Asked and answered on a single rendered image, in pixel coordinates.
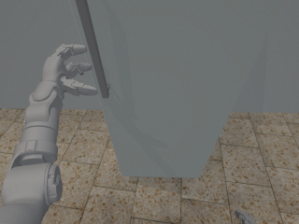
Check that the robot right hand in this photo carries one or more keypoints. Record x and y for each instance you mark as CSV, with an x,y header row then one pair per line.
x,y
244,218

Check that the robot left forearm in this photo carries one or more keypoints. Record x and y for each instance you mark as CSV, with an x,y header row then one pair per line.
x,y
40,128

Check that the fridge door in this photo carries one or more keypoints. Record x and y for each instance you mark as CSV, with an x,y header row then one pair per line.
x,y
175,70

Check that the left robot upper arm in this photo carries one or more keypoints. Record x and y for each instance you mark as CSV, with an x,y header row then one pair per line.
x,y
29,191

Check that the handle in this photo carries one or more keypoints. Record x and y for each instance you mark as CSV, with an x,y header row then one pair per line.
x,y
87,24

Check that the robot left hand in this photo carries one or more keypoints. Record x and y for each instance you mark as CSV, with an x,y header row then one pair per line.
x,y
55,70

